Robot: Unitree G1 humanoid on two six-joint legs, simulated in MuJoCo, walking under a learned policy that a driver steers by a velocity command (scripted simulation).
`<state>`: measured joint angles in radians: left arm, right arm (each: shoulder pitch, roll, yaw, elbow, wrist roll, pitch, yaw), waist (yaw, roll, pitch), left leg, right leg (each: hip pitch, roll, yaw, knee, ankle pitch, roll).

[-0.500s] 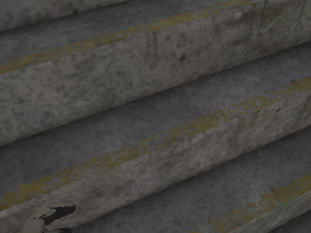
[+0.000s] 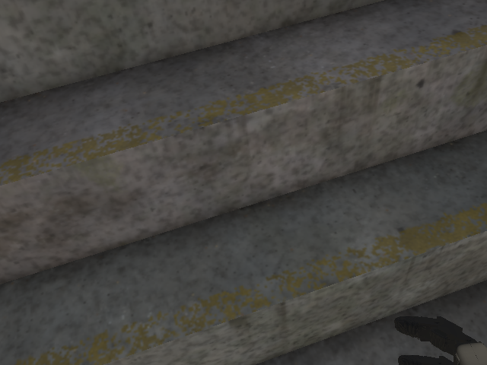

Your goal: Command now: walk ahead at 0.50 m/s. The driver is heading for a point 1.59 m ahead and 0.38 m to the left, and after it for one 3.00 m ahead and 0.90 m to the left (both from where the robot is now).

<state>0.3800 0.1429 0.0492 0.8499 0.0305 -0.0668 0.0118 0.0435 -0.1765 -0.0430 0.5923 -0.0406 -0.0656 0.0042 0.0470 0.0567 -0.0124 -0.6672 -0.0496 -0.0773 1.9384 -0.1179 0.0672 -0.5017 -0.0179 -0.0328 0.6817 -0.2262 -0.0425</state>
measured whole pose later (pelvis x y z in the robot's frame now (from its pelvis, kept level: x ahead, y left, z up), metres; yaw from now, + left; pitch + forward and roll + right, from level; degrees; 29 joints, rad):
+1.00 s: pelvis +0.03 -0.01 +0.02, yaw +0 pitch +1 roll -1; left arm 0.09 0.08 0.02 0.76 0.05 0.03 -0.01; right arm 0.56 -0.09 -0.03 0.97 -0.02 -0.15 -0.08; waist -0.07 -0.03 -0.03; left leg -0.14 -0.01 0.02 0.46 -0.36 0.09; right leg -1.26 -0.06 -0.03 2.08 -0.13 -0.05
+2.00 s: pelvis +0.38 -0.02 +0.29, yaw +28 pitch +4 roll +5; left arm 0.39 0.13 0.05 0.98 -0.01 -0.13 0.04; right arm -0.09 -0.11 -0.02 0.54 0.01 0.05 -0.03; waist 0.04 -0.05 0.05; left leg -1.14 0.03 0.16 1.60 -0.59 0.16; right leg 0.05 -0.31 -0.39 0.11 -0.05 0.02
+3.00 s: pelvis +0.48 +0.04 +0.50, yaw +29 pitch +1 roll +0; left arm 0.36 0.12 -0.02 1.01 0.00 -0.05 0.07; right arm 0.37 -0.12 0.01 1.07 0.00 -0.03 -0.05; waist -0.02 0.02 -0.02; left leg -0.25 0.00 0.05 0.43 -0.19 0.03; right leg -0.21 0.06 -0.06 0.41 -0.21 -0.08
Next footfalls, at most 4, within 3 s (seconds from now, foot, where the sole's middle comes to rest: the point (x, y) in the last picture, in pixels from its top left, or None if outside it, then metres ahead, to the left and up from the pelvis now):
0.58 left None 0.01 0.09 -0.75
1.24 right None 0.40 -0.23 -0.52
1.98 left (198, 277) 0.49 0.17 -0.28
2.60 right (288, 244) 0.56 0.00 -0.28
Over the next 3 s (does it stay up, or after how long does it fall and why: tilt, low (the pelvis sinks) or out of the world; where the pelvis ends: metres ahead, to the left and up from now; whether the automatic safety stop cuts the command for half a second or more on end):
stays up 0.48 0.04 0.50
